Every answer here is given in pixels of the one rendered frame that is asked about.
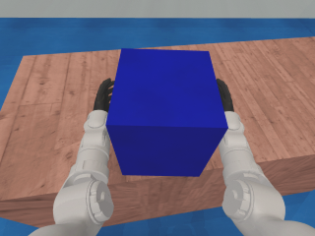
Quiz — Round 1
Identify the robot right upper arm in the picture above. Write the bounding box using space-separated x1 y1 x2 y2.
221 178 315 236

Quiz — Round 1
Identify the right robot hand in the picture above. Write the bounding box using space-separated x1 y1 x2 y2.
216 79 234 112

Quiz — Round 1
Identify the robot left upper arm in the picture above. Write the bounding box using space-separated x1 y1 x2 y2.
29 179 114 236

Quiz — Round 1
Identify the left robot hand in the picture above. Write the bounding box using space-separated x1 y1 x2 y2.
93 78 115 113

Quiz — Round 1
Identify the pedestal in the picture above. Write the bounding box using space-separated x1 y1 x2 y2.
0 36 315 228

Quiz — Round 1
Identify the right robot forearm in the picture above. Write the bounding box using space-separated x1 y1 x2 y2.
219 111 285 213

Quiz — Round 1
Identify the carton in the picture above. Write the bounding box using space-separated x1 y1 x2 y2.
105 48 228 177

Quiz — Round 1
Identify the left robot forearm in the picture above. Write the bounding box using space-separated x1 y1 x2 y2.
53 110 110 221

